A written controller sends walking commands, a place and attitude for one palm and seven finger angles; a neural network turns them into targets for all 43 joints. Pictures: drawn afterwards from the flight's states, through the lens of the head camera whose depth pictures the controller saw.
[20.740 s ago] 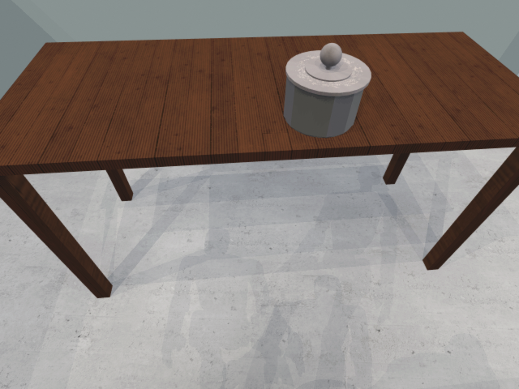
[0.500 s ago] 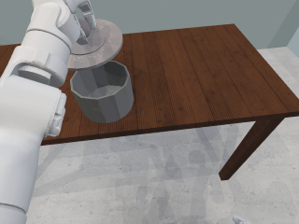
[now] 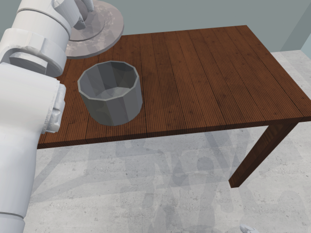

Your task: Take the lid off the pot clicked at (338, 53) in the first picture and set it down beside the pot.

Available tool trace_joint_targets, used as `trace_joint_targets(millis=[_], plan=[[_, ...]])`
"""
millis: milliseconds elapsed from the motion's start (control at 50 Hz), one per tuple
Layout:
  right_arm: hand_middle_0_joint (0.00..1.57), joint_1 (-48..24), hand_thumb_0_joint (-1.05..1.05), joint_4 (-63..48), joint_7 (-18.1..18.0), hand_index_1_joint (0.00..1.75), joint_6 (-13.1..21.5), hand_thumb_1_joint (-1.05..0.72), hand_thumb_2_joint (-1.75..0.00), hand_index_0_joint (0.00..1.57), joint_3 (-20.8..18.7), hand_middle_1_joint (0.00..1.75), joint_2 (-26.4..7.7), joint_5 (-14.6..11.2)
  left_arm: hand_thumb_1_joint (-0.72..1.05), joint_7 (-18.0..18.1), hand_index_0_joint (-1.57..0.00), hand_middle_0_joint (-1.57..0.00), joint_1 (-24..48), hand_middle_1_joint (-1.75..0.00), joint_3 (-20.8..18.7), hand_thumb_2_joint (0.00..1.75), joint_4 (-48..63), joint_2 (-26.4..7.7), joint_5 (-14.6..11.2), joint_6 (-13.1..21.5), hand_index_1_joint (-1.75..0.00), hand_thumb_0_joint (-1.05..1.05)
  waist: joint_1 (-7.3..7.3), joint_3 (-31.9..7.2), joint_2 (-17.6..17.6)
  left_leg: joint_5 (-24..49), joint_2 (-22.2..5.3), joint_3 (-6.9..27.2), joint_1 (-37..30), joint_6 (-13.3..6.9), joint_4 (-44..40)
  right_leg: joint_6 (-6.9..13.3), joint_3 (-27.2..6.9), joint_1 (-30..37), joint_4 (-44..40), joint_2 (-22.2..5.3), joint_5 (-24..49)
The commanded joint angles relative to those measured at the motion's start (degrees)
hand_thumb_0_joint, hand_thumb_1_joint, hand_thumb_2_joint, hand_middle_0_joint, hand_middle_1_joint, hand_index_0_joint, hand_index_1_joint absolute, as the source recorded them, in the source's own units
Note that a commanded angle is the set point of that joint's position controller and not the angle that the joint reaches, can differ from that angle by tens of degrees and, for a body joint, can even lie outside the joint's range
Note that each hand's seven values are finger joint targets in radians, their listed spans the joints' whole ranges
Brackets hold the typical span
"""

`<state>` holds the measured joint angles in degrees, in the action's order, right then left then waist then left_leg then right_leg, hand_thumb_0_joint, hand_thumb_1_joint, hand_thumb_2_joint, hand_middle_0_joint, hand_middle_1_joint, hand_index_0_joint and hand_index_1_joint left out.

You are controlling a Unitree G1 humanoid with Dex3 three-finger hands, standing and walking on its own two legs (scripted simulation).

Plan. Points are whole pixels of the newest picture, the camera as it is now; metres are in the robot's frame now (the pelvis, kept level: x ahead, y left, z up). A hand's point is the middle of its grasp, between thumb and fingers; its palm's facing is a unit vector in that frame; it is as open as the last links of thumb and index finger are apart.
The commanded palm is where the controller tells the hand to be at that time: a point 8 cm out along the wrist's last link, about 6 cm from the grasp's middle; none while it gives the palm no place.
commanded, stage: lift the lid straight up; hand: left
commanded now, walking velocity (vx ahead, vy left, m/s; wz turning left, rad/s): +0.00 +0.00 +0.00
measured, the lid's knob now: (75, 11) +0.52 +0.14 +0.31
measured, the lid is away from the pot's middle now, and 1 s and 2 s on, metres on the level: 0.02 0.12 0.23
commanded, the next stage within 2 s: move the lid sideways beside the pot in 0.06 s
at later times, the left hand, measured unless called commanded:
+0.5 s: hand (67, 9) +0.51 +0.15 +0.32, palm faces -0.15 -0.11 -0.98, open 7.5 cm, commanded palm +0.49 +0.16 +0.38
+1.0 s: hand (28, 16) +0.48 +0.22 +0.32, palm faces -0.13 -0.09 -0.99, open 7.5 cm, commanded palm +0.48 +0.22 +0.38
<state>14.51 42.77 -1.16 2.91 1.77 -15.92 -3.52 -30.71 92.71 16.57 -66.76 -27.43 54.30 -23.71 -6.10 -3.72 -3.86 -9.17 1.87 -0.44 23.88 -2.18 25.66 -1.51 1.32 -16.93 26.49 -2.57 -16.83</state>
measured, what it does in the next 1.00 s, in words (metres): stands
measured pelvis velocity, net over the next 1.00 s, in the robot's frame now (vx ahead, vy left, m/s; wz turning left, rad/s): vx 0.00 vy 0.00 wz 0.01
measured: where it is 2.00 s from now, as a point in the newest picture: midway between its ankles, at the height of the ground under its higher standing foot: outside the picture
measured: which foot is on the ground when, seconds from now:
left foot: down 0.00-1.00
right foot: down 0.00-1.00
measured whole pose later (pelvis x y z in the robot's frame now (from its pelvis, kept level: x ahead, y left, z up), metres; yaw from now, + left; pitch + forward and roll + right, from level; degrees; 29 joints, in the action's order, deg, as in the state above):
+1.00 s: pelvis +0.00 +0.00 +0.00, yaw +1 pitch +7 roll +0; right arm 13.2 40.5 -0.7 -2.2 1.7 -16.5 -4.8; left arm -33.7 86.2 15.6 -59.2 -37.9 56.7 -19.3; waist -5.2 -3.2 -3.2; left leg -10.3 1.6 0.6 25.0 -1.9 28.0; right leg -1.3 2.2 -17.0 27.3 -2.1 -17.5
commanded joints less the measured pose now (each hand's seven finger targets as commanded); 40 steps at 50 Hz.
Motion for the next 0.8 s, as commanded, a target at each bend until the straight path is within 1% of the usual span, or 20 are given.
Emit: trace_joint_targets(millis=[0, 40, 100, 140, 160, 220, 240, 260, 340, 360, 440, 480, 540, 580, 620, 640, 680, 740, 760, 780], plan=[[0.20, 0.0, 0.00, -5.4, -0.7, 0.30, 2.0, -0.90, -0.90, 0.20, -2.4, 0.30, -8.1, 0.1, 0.71, 3.5, -0.88, -0.90, 37.5, -1.07, -2.3, 0.82, 11.5, -12.1, 3.1, 0.1, -1.08, 0.00, -0.84, -25.1, 5.3, 14.1, 1.0, 2.8, -23.8, -2.1, 0.8, 3.2, 1.4, -3.9, -3.0, 4.3, 17.9], [0.20, 0.5, 0.00, -5.6, -0.8, 0.30, 2.1, -0.90, -0.90, 0.20, -2.5, 0.30, -8.2, 0.1, 0.71, 3.7, -0.88, -0.90, 37.1, -1.07, -1.7, 0.82, 12.4, -10.1, 1.3, 0.7, -1.08, 0.00, -0.92, -25.2, 3.0, 15.9, 0.6, 2.9, -24.5, -2.0, 0.7, 3.5, 1.5, -4.1, -3.4, 3.9, 18.2], [0.20, 0.3, 0.00, -5.3, -0.8, 0.30, 2.4, -0.90, -0.90, 0.20, -2.4, 0.30, -8.0, 0.2, 0.71, 3.8, -0.88, -0.90, 39.7, -1.07, -2.4, 0.82, 13.2, -12.3, 2.9, 0.5, -1.08, 0.00, -0.85, -26.0, 4.2, 15.3, 0.8, 3.1, -25.0, -2.0, 0.8, 3.2, 1.4, -3.9, -3.0, 4.3, 18.2], [0.20, 1.0, 0.00, -5.6, -0.9, 0.30, 2.6, -0.90, -0.90, 0.20, -2.5, 0.30, -8.1, 0.3, 0.71, 3.9, -0.88, -0.90, 37.3, -1.07, -2.3, 0.82, 12.7, -10.5, 1.3, 0.9, -1.08, 0.00, -0.72, -26.6, 3.3, 17.5, 0.8, 3.0, -25.2, -2.1, 1.1, 3.3, 1.4, -3.6, -3.4, 4.0, 19.6], [0.20, 0.5, 0.00, -6.1, -0.7, 0.30, 2.2, -0.90, -0.90, 0.20, -2.5, 0.30, -8.5, 0.5, 0.71, 3.8, -0.88, -0.90, 38.7, -1.07, -3.2, 0.82, 17.4, -15.4, 4.7, 2.4, -1.08, 0.00, -0.11, -29.2, 5.0, 17.8, 0.7, 3.3, -25.1, -1.7, 1.3, 3.2, 1.1, -2.0, -2.6, 4.2, 19.5], [0.20, 0.6, 0.00, -5.7, -0.8, 0.30, 0.9, -0.90, -0.90, 0.20, -2.6, 0.30, -8.5, 0.3, 0.71, 3.6, -0.88, -0.90, 34.1, -1.07, -4.3, 0.82, 9.8, -16.1, 5.9, 1.7, -1.08, 0.00, -0.34, -24.3, 7.5, 14.4, 1.0, 2.4, -21.1, -2.0, 1.1, 3.3, 1.2, -2.9, -2.6, 4.2, 18.0], [0.20, 1.2, 0.00, -5.8, -0.8, 0.30, 0.3, -0.90, -0.90, 0.20, -2.7, 0.30, -9.1, 0.2, 0.71, 3.4, -0.88, -0.90, 31.0, -1.07, -4.8, 0.82, 8.8, -16.4, 4.3, 1.8, -1.08, 0.00, -0.25, -23.5, 7.2, 14.4, 1.0, 2.0, -19.8, -2.1, 0.9, 3.4, 1.1, -1.9, -3.2, 3.7, 19.4], [0.20, 0.3, 0.00, -6.0, -0.7, 0.30, -0.2, -0.90, -0.90, 0.20, -2.3, 0.30, -9.2, 0.2, 0.71, 3.4, -0.88, -0.90, 33.8, -1.07, -5.3, 0.82, 10.2, -18.6, 5.4, 1.7, -1.08, 0.00, 0.00, -24.3, 7.7, 13.7, 1.2, 1.9, -19.3, -1.9, 0.7, 3.2, 0.9, -1.1, -2.6, 3.9, 19.5], [0.20, 0.5, 0.00, -7.2, -0.7, 0.30, 0.2, -0.90, -0.90, 0.20, -2.7, 0.30, -8.6, 0.1, 0.71, 3.4, -0.88, -0.90, 36.8, -1.07, -4.1, 0.82, 16.5, -17.1, 4.2, 2.9, -1.08, 0.00, -0.03, -28.9, 3.2, 20.1, 0.7, 2.3, -24.4, -2.1, 2.1, 3.2, 0.6, -1.0, -2.4, 3.7, 22.1], [0.20, 0.2, 0.00, -7.4, -0.5, 0.30, 0.1, -0.90, -0.90, 0.20, -2.7, 0.30, -8.5, 0.2, 0.71, 3.3, -0.88, -0.90, 38.0, -1.07, -5.4, 0.82, 18.1, -19.8, 5.5, 3.1, -1.08, 0.00, 0.40, -30.5, 3.2, 21.8, 0.8, 2.5, -25.1, -2.0, 2.6, 3.1, 0.3, -0.3, -1.7, 3.9, 22.9], [0.20, 0.8, 0.00, -7.2, -0.3, 0.30, -0.6, -0.90, -0.90, 0.20, -3.0, 0.30, -8.7, -0.2, 0.71, 2.1, -0.88, -0.90, 32.5, -1.07, -4.3, 0.82, 15.0, -17.2, 4.1, 2.6, -1.08, 0.00, 0.17, -27.5, 4.3, 23.3, 0.8, 1.9, -24.2, -2.3, 3.1, 3.0, 0.8, -1.4, -2.3, 3.9, 23.9], [0.20, 0.1, 0.00, -7.2, -0.2, 0.30, -1.1, -0.90, -0.90, 0.20, -2.9, 0.30, -8.8, -0.1, 0.71, 1.9, -0.88, -0.90, 34.1, -1.07, -5.8, 0.82, 15.7, -20.5, 5.3, 2.5, -1.08, 0.00, 0.22, -27.8, 4.8, 21.7, 1.2, 1.7, -23.0, -2.5, 3.4, 2.8, 0.6, -0.7, -1.6, 4.0, 24.0], [0.20, 0.1, 0.00, -7.6, 0.0, 0.30, -1.4, -0.90, -0.90, 0.20, -3.0, 0.30, -8.6, -0.6, 0.71, 1.4, -0.88, -0.90, 32.4, -1.07, -3.1, 0.82, 17.4, -17.0, 4.1, 2.8, -1.08, 0.00, -0.03, -28.0, 2.4, 25.9, 0.8, 2.0, -25.4, -2.3, 4.2, 2.9, 0.8, -2.1, -1.8, 3.9, 24.6], [0.20, 0.2, 0.00, -6.9, 0.0, 0.30, -2.0, -0.90, -0.90, 0.20, -3.0, 0.30, -8.8, -0.4, 0.71, 1.3, -0.88, -0.90, 31.5, -1.07, -5.8, 0.82, 15.8, -20.9, 5.3, 2.5, -1.08, 0.00, 0.15, -26.7, 4.8, 24.0, 1.1, 1.9, -23.6, -2.6, 4.4, 2.7, 0.7, -1.7, -1.6, 4.2, 24.4], [0.20, -0.3, 0.00, -6.9, -0.1, 0.30, -2.6, -0.90, -0.90, 0.20, -2.7, 0.30, -9.0, -0.8, 0.71, 0.9, -0.88, -0.90, 31.5, -1.07, -4.5, 0.82, 15.1, -20.6, 5.1, 2.2, -1.08, 0.00, -0.33, -24.7, 5.3, 19.6, 1.4, 1.6, -21.3, -2.5, 3.5, 2.7, 0.9, -1.8, -1.9, 4.1, 22.6], [0.20, -0.3, 0.00, -7.3, -0.1, 0.30, -2.7, -0.90, -0.90, 0.20, -2.8, 0.30, -9.0, -0.8, 0.71, 0.8, -0.88, -0.90, 30.6, -1.07, -3.6, 0.82, 16.9, -19.1, 4.0, 2.5, -1.08, 0.00, -0.20, -25.7, 2.9, 21.9, 1.2, 1.4, -22.7, -2.5, 3.9, 2.9, 0.9, -1.4, -2.1, 3.8, 24.2], [0.20, -0.9, 0.00, -7.7, 0.0, 0.30, -2.6, -0.90, -0.90, 0.20, -2.7, 0.30, -8.8, -0.6, 0.71, 1.1, -0.88, -0.90, 34.0, -1.07, -6.3, 0.82, 20.9, -23.7, 5.3, 3.4, -1.08, 0.00, 0.38, -29.5, 1.7, 24.4, 1.2, 1.8, -24.6, -2.5, 4.7, 2.8, 0.6, -0.3, -1.1, 3.9, 25.0], [0.20, -0.5, 0.00, -7.9, -0.1, 0.30, -2.7, -0.90, -0.90, 0.20, -2.9, 0.30, -8.6, -1.1, 0.71, 0.5, -0.88, -0.90, 30.8, -1.07, -3.0, 0.82, 19.8, -19.2, 3.9, 3.6, -1.08, 0.00, -0.35, -26.8, 0.8, 24.5, 0.8, 2.0, -25.2, -2.3, 4.7, 2.9, 1.2, -2.6, -1.9, 4.0, 23.0], [0.20, -0.4, 0.00, -7.6, 0.0, 0.30, -2.9, -0.90, -0.90, 0.20, -2.8, 0.30, -8.7, -0.8, 0.71, 0.6, -0.88, -0.90, 31.5, -1.07, -5.6, 0.82, 20.9, -22.8, 4.8, 3.8, -1.08, 0.00, 0.24, -27.4, 2.3, 24.2, 0.9, 2.2, -24.9, -2.3, 4.7, 2.7, 1.1, -1.8, -1.6, 4.2, 23.1], [0.20, -1.1, 0.00, -7.8, -0.1, 0.30, -3.2, -0.90, -0.90, 0.20, -2.7, 0.30, -8.7, -1.1, 0.71, 0.4, -0.88, -0.90, 31.5, -1.07, -4.7, 0.82, 19.8, -22.2, 4.9, 3.8, -1.08, 0.00, -0.20, -26.0, 1.7, 22.1, 1.1, 2.0, -24.2, -2.4, 4.4, 2.8, 1.2, -2.8, -1.8, 4.2, 21.6]])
